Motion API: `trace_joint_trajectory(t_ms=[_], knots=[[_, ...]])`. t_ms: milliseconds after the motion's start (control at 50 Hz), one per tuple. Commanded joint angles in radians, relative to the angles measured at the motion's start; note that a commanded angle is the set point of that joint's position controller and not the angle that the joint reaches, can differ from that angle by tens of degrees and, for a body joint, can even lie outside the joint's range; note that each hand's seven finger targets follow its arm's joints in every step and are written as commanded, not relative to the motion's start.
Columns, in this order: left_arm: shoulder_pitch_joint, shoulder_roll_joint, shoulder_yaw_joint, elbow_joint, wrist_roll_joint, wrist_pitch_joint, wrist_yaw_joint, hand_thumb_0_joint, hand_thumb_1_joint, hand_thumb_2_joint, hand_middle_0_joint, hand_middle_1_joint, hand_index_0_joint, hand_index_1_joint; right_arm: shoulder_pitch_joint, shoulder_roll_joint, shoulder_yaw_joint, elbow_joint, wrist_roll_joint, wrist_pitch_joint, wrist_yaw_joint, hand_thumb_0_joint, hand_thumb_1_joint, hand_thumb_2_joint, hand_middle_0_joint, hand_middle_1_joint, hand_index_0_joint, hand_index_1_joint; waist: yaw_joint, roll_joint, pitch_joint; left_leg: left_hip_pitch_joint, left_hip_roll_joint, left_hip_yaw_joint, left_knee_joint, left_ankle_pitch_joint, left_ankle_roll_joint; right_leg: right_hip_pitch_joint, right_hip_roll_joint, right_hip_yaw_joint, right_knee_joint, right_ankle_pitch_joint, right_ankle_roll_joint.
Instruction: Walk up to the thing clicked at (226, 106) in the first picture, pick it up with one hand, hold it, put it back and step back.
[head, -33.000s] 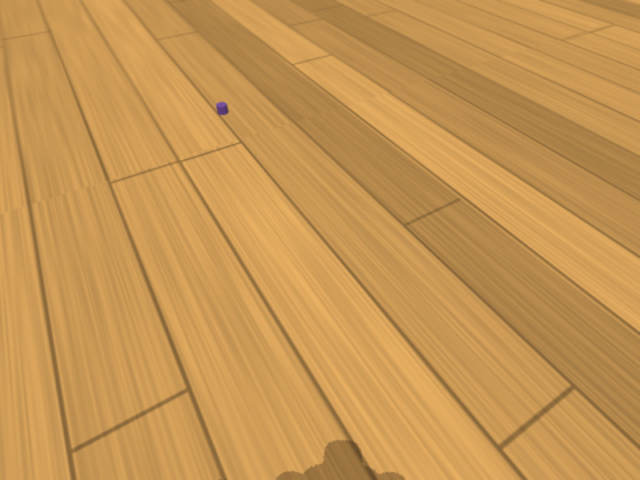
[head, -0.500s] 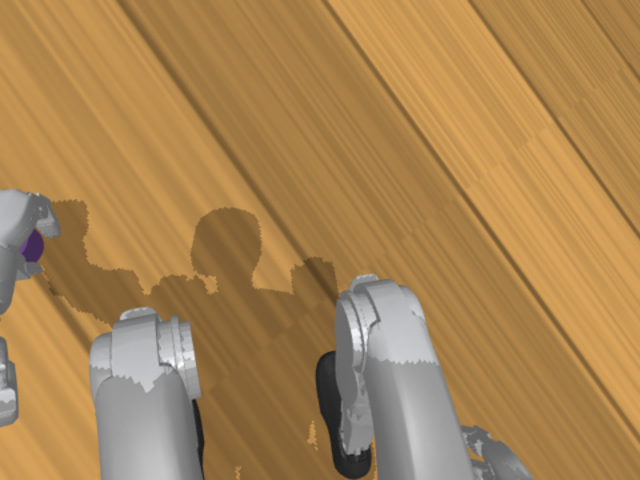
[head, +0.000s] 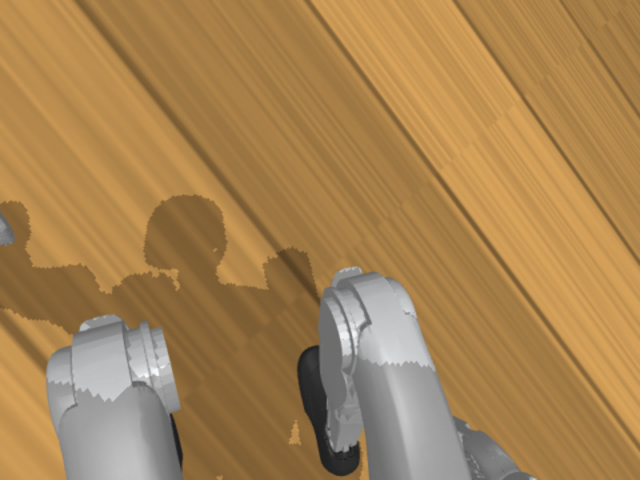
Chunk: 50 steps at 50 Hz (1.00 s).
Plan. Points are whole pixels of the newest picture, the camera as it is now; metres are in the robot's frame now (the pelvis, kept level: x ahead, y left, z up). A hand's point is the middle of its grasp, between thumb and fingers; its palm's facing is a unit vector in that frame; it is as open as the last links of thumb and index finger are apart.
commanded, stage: rest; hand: left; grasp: from above
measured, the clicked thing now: out of the picture +0.41 +0.36 -0.24
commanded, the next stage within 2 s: open in 0.88 s
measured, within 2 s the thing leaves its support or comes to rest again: rests again in 0.44 s
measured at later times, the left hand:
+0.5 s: hand out of the picture +0.40 +0.34 -0.24, palm faces -0.46 -0.16 -0.87, open 6.7 cm
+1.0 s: hand out of the picture +0.40 +0.33 -0.25, palm faces -0.46 -0.15 -0.88, open 7.0 cm
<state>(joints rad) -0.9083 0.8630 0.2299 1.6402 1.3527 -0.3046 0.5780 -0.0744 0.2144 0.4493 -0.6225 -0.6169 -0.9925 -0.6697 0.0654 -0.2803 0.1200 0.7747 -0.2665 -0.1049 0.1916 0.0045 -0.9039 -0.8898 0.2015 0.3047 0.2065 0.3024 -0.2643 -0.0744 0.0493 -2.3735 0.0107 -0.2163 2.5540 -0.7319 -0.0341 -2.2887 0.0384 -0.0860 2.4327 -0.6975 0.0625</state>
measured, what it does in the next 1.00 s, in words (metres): stands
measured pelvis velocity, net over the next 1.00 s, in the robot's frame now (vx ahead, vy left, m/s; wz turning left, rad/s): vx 0.00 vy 0.01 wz -0.05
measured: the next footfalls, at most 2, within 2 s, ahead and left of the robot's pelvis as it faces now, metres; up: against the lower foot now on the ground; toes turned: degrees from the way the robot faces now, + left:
none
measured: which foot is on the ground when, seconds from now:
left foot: down 0.00-1.00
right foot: down 0.00-1.00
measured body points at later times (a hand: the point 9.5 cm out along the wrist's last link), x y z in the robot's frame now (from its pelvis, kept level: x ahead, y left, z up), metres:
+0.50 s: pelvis +0.00 +0.00 -0.01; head +0.25 +0.12 +0.35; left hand +0.42 +0.34 -0.19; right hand +0.07 -0.26 -0.09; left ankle +0.06 +0.13 -0.26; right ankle +0.10 -0.13 -0.26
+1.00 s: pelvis +0.00 +0.01 -0.01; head +0.26 +0.12 +0.34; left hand +0.42 +0.34 -0.20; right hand +0.07 -0.26 -0.08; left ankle +0.06 +0.13 -0.26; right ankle +0.10 -0.13 -0.26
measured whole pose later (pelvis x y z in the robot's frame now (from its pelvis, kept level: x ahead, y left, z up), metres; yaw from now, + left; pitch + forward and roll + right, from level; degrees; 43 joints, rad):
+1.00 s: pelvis +0.00 +0.01 -0.01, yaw -3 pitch +27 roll -13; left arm -0.94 0.97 0.18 1.78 1.33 -0.29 0.68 -0.08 0.21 0.44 -0.64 -0.60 -0.99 -0.62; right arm 0.02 -0.32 0.23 0.76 -0.32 -0.21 0.27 0.00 -0.91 -0.90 0.20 0.30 0.20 0.30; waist -0.32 -0.12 0.12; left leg -2.36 0.01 -0.26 2.61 -0.75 -0.02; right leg -2.25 0.06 -0.12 2.44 -0.69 0.07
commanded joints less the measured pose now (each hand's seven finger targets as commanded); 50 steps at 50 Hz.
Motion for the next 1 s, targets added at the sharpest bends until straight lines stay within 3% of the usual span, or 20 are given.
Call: trace_joint_trajectory(t_ms=[0,20,60,100,140,160,220,240,260,280,360,540,640,680,760,780,860,880,960,980], knots=[[-0.270,0.230,-0.029,-0.117,-0.025,0.004,0.053,0.000,0.646,0.674,-0.955,-0.711,-0.993,-0.671,0.179,-0.274,-0.067,0.001,-0.005,-0.014,-0.003,0.000,-0.900,-0.896,0.200,0.300,0.200,0.300,-0.009,0.391,-0.658,0.498,-0.002,0.133,-0.245,0.218,0.047,0.324,0.033,-0.127,-0.204,0.248,-0.083],[-0.235,0.279,0.017,-0.122,-0.024,0.004,0.061,0.000,0.668,0.689,-0.959,-0.740,-1.002,-0.694,0.176,-0.300,-0.076,-0.004,-0.007,-0.014,-0.005,0.000,-0.897,-0.895,0.201,0.300,0.200,0.300,-0.002,0.404,-0.693,0.532,0.000,0.127,-0.250,0.252,0.047,0.339,0.033,-0.139,-0.199,0.275,-0.079],[-0.247,0.252,-0.031,-0.094,-0.019,0.008,0.060,0.000,0.678,0.654,-0.955,-0.743,-1.006,-0.689,0.173,-0.289,-0.061,0.003,-0.018,-0.027,0.005,0.000,-0.900,-0.896,0.200,0.300,0.200,0.300,-0.019,0.415,-0.653,0.518,0.001,0.129,-0.237,0.236,0.046,0.329,0.034,-0.136,-0.192,0.268,-0.078],[-0.217,0.313,0.026,-0.084,-0.011,0.008,0.069,0.000,0.697,0.684,-0.977,-0.731,-1.020,-0.685,0.189,-0.317,-0.068,0.006,-0.020,-0.027,0.007,0.000,-0.898,-0.895,0.200,0.300,0.200,0.300,-0.015,0.402,-0.651,0.523,0.000,0.126,-0.228,0.262,0.044,0.333,0.032,-0.145,-0.182,0.285,-0.077],[-0.226,0.307,0.026,-0.089,-0.011,0.006,0.075,0.000,0.694,0.688,-0.979,-0.733,-1.021,-0.688,0.179,-0.321,-0.067,0.002,-0.028,-0.029,0.013,0.000,-0.900,-0.897,0.201,0.300,0.200,0.300,-0.019,0.425,-0.640,0.530,0.000,0.126,-0.232,0.264,0.039,0.325,0.033,-0.150,-0.178,0.280,-0.081],[-0.206,0.333,0.046,-0.089,-0.010,0.007,0.081,0.000,0.679,0.677,-0.972,-0.722,-1.013,-0.679,0.179,-0.308,-0.064,0.008,-0.025,-0.027,0.015,0.000,-0.900,-0.897,0.200,0.300,0.200,0.300,-0.001,0.439,-0.661,0.534,0.005,0.119,-0.243,0.257,0.039,0.345,0.037,-0.144,-0.182,0.280,-0.082],[-0.234,0.277,0.001,-0.069,-0.020,0.008,0.080,0.000,0.671,0.681,-0.960,-0.733,-1.002,-0.689,0.166,-0.311,-0.054,-0.002,-0.032,-0.037,0.024,0.000,-0.900,-0.897,0.201,0.300,0.200,0.300,-0.041,0.408,-0.632,0.514,0.006,0.118,-0.216,0.262,0.044,0.343,0.037,-0.150,-0.178,0.299,-0.074],[-0.228,0.301,0.015,-0.073,-0.028,0.007,0.082,0.000,0.675,0.686,-0.962,-0.731,-1.003,-0.687,0.162,-0.317,-0.054,0.002,-0.032,-0.036,0.023,0.000,-0.899,-0.897,0.200,0.300,0.200,0.300,-0.034,0.407,-0.640,0.510,0.007,0.114,-0.222,0.254,0.045,0.344,0.039,-0.152,-0.184,0.292,-0.074],[-0.239,0.268,-0.024,-0.069,-0.029,0.004,0.079,0.000,0.670,0.665,-0.963,-0.719,-1.005,-0.674,0.146,-0.309,-0.046,-0.010,-0.028,-0.042,0.024,0.000,-0.902,-0.898,0.200,0.300,0.200,0.300,-0.036,0.425,-0.617,0.501,0.003,0.116,-0.229,0.234,0.043,0.331,0.038,-0.149,-0.182,0.274,-0.077],[-0.228,0.322,0.014,-0.040,-0.021,0.004,0.084,0.000,0.684,0.638,-0.959,-0.728,-1.009,-0.675,0.160,-0.320,-0.050,0.009,-0.034,-0.045,0.026,0.000,-0.901,-0.897,0.200,0.300,0.200,0.300,-0.038,0.413,-0.608,0.502,0.008,0.112,-0.226,0.225,0.043,0.324,0.039,-0.158,-0.180,0.266,-0.076],[-0.209,0.329,0.020,-0.046,-0.016,-0.001,0.096,0.000,0.667,0.668,-0.959,-0.720,-1.000,-0.676,0.161,-0.322,-0.041,0.008,-0.038,-0.048,0.034,0.000,-0.900,-0.898,0.200,0.300,0.200,0.300,-0.033,0.427,-0.627,0.525,0.010,0.108,-0.225,0.248,0.039,0.351,0.043,-0.157,-0.175,0.284,-0.076],[-0.250,0.315,-0.028,-0.014,-0.013,-0.002,0.118,0.000,0.660,0.665,-0.957,-0.702,-0.995,-0.662,0.136,-0.336,-0.017,-0.008,-0.048,-0.069,0.045,0.000,-0.900,-0.898,0.200,0.300,0.200,0.300,-0.067,0.407,-0.579,0.479,0.011,0.102,-0.210,0.218,0.045,0.340,0.046,-0.162,-0.181,0.271,-0.072],[-0.222,0.338,-0.012,0.008,-0.014,0.002,0.135,0.000,0.663,0.633,-0.960,-0.685,-1.000,-0.642,0.134,-0.343,-0.010,0.001,-0.052,-0.087,0.051,0.000,-0.900,-0.898,0.200,0.300,0.200,0.300,-0.053,0.432,-0.579,0.513,0.014,0.090,-0.232,0.221,0.036,0.339,0.050,-0.175,-0.171,0.261,-0.075],[-0.240,0.320,-0.044,0.014,-0.012,0.008,0.133,0.000,0.679,0.625,-0.975,-0.679,-1.015,-0.637,0.116,-0.346,-0.003,-0.008,-0.055,-0.097,0.059,0.000,-0.901,-0.899,0.200,0.300,0.200,0.300,-0.070,0.424,-0.561,0.497,0.014,0.092,-0.217,0.203,0.038,0.328,0.051,-0.174,-0.168,0.251,-0.075],[-0.224,0.331,-0.034,0.037,-0.022,0.015,0.143,0.000,0.663,0.620,-0.967,-0.664,-1.005,-0.624,0.119,-0.353,0.002,-0.008,-0.052,-0.106,0.063,0.000,-0.901,-0.899,0.200,0.300,0.200,0.300,-0.069,0.415,-0.547,0.487,0.014,0.086,-0.227,0.205,0.038,0.333,0.051,-0.178,-0.175,0.255,-0.074],[-0.226,0.297,-0.070,0.042,-0.019,0.020,0.134,0.000,0.649,0.606,-0.959,-0.659,-0.997,-0.618,0.112,-0.346,0.007,-0.023,-0.053,-0.112,0.068,0.000,-0.904,-0.900,0.200,0.300,0.200,0.300,-0.074,0.408,-0.542,0.483,0.017,0.088,-0.212,0.207,0.041,0.340,0.053,-0.169,-0.177,0.262,-0.073],[-0.190,0.346,-0.011,0.055,-0.041,0.023,0.151,0.000,0.605,0.617,-0.945,-0.636,-0.973,-0.606,0.128,-0.358,0.011,-0.010,-0.051,-0.106,0.065,0.000,-0.904,-0.901,0.200,0.300,0.200,0.300,-0.057,0.389,-0.564,0.472,0.017,0.081,-0.229,0.233,0.042,0.382,0.056,-0.173,-0.195,0.283,-0.072],[-0.215,0.315,-0.047,0.063,-0.038,0.024,0.143,0.000,0.618,0.624,-0.949,-0.644,-0.979,-0.613,0.119,-0.348,0.015,-0.013,-0.052,-0.112,0.069,0.000,-0.903,-0.901,0.200,0.300,0.200,0.300,-0.078,0.387,-0.543,0.470,0.018,0.078,-0.216,0.227,0.041,0.356,0.052,-0.176,-0.178,0.280,-0.071],[-0.219,0.340,-0.045,0.073,-0.046,0.018,0.134,0.000,0.609,0.617,-0.946,-0.640,-0.975,-0.610,0.107,-0.361,0.021,-0.019,-0.045,-0.115,0.068,0.000,-0.905,-0.902,0.200,0.300,0.200,0.300,-0.074,0.399,-0.522,0.471,0.017,0.072,-0.226,0.208,0.040,0.347,0.051,-0.177,-0.181,0.261,-0.073],[-0.210,0.339,-0.044,0.075,-0.039,0.016,0.131,0.000,0.529,0.584,-0.866,-0.640,-0.895,-0.605,0.123,-0.359,0.025,-0.024,-0.052,-0.116,0.072,0.000,-0.894,-0.897,0.201,0.301,0.201,0.301,-0.083,0.405,-0.532,0.491,0.018,0.073,-0.225,0.228,0.039,0.360,0.051,-0.180,-0.179,0.279,-0.071]])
